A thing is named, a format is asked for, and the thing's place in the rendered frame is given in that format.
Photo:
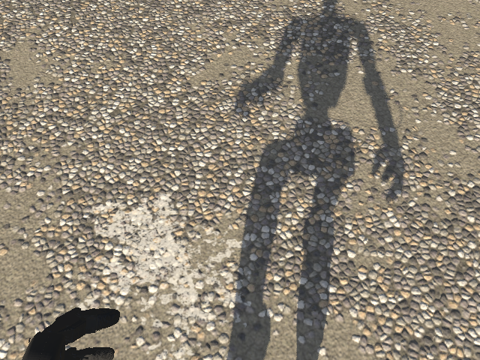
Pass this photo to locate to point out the robot left hand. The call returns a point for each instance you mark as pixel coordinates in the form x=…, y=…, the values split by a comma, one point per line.
x=67, y=328

